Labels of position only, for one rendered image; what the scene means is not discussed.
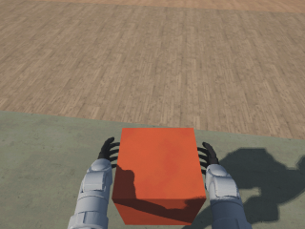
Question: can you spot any left robot forearm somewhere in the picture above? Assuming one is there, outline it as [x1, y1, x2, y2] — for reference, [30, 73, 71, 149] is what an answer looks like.
[67, 158, 112, 229]

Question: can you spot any left robot hand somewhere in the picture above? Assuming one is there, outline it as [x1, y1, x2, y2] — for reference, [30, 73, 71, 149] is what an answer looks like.
[97, 137, 120, 168]

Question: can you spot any right robot forearm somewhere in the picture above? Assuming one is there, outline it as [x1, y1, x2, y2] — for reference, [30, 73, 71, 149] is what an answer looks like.
[205, 164, 253, 229]

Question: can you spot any right robot hand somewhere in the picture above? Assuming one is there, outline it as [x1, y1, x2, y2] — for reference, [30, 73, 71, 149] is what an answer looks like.
[197, 142, 219, 175]

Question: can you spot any carton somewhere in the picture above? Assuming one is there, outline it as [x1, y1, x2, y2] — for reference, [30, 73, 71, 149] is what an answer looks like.
[112, 128, 207, 225]

